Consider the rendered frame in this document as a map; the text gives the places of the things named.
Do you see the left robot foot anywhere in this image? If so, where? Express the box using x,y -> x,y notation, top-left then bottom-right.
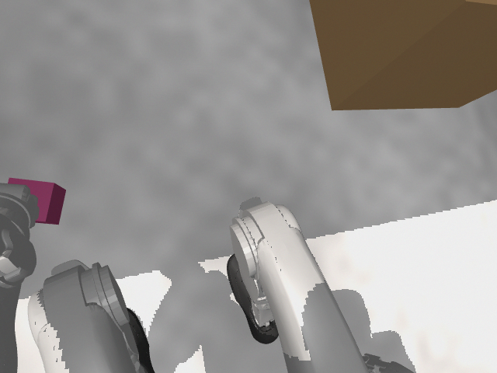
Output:
127,308 -> 155,373

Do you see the right robot hand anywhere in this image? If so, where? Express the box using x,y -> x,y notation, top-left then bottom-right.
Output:
362,354 -> 414,373

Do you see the left robot arm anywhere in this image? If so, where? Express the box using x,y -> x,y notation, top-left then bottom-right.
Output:
0,183 -> 38,373

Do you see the right robot foot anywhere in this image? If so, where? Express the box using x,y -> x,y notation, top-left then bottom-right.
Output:
227,254 -> 279,344

